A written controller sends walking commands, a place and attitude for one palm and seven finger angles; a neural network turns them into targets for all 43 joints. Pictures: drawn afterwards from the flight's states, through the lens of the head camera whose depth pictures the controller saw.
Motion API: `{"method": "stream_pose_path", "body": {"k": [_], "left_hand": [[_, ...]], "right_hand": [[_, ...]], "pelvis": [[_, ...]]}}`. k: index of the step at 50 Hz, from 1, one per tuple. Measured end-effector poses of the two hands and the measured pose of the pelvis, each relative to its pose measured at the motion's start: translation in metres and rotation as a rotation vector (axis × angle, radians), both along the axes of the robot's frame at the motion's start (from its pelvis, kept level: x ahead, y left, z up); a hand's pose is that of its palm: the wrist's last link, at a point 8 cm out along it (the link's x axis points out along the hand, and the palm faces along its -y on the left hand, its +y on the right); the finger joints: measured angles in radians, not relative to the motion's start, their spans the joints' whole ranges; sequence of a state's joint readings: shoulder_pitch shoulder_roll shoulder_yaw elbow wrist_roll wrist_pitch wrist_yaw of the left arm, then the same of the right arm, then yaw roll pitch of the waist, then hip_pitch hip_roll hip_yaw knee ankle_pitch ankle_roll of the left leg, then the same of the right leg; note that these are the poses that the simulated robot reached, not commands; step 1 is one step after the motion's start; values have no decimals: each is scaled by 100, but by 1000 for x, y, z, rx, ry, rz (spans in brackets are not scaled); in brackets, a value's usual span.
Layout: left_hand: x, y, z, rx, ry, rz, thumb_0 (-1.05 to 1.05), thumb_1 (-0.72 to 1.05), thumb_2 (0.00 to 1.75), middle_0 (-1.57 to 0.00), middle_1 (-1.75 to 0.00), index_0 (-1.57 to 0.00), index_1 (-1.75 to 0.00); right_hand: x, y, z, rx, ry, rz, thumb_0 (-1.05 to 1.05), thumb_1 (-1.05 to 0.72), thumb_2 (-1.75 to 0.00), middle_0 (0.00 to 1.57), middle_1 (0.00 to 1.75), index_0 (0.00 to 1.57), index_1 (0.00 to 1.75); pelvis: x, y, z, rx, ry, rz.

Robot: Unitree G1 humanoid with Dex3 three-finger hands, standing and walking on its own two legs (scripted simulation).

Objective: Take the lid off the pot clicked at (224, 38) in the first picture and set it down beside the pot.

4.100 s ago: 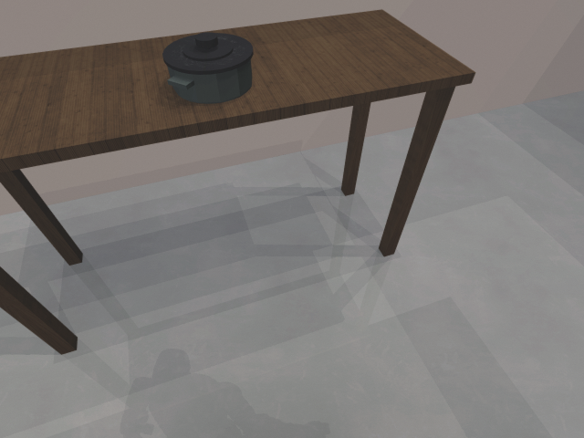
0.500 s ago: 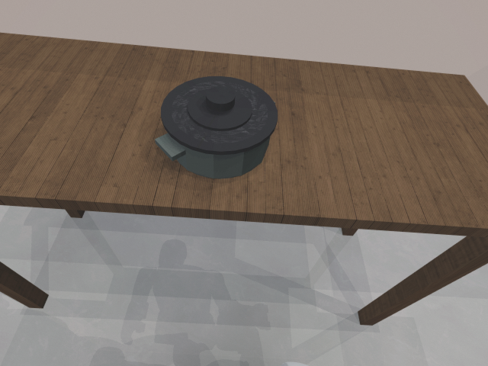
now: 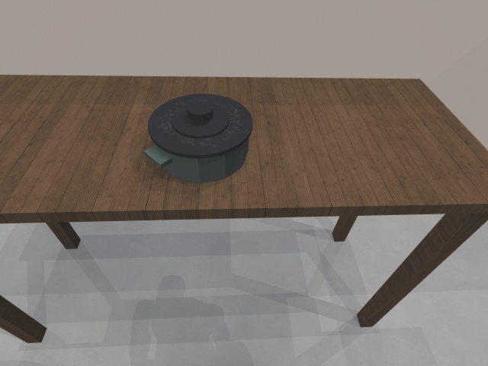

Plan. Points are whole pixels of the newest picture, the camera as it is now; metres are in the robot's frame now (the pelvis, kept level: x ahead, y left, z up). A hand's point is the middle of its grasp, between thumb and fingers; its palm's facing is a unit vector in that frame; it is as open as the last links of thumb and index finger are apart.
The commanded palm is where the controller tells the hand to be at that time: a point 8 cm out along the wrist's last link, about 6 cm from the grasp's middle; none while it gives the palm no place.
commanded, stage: come to a stop and stand still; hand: left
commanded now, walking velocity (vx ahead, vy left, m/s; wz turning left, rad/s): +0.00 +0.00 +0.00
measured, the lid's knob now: (200, 110) +0.53 +0.11 +0.15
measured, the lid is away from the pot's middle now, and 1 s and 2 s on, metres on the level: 0.00 0.00 0.00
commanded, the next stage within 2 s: look again from close up in 0.22 s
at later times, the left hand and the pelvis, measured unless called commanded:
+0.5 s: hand out of the picture -0.04 +0.17 -0.18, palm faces +0.04 -0.98 -0.19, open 7.4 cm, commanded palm none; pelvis +0.00 +0.01 -0.01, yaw +1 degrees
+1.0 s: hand out of the picture +0.06 +0.18 -0.19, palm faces +0.01 -0.98 -0.19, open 7.3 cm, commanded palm none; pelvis +0.03 +0.00 -0.01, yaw +0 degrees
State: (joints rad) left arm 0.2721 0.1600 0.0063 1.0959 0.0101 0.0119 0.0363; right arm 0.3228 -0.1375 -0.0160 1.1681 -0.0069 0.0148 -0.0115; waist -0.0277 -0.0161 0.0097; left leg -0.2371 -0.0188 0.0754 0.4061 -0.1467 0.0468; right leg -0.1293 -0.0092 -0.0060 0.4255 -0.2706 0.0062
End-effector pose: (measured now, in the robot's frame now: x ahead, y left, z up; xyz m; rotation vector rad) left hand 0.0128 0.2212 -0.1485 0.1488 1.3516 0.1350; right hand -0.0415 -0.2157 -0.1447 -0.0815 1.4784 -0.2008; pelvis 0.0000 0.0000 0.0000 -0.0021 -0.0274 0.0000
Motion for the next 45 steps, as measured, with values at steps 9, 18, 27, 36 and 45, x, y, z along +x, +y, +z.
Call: {"method": "stream_pose_path", "body": {"k": [9,18,27,36,45], "left_hand": [[-45,-7,-3,-22,101,37,0,91,90,-20,-30,-20,-30],[-69,-13,-2,-26,146,51,0,91,90,-20,-30,-20,-30],[-43,5,-3,16,73,49,1,91,90,-20,-30,-20,-30],[4,10,-2,31,-16,15,0,91,90,-20,-30,-20,-30],[34,5,-5,12,-47,-8,1,92,90,-20,-30,-20,-30]], "right_hand": [[7,5,0,2,-17,11,0,-91,-90,19,30,20,30],[33,2,-2,-7,-70,55,1,-92,-90,20,30,20,30],[66,0,-11,-10,-167,83,1,-92,-90,19,30,20,30],[96,-6,-5,-23,-228,86,1,-93,-90,19,30,20,30],[108,-9,1,-40,-221,85,0,-92,-90,19,30,20,30]], "pelvis": [[-4,3,0,-2,10,3],[-4,6,-2,-14,16,9],[7,12,-12,-12,28,15],[20,8,-11,-3,23,-1],[29,4,-9,-3,24,-7]]}}
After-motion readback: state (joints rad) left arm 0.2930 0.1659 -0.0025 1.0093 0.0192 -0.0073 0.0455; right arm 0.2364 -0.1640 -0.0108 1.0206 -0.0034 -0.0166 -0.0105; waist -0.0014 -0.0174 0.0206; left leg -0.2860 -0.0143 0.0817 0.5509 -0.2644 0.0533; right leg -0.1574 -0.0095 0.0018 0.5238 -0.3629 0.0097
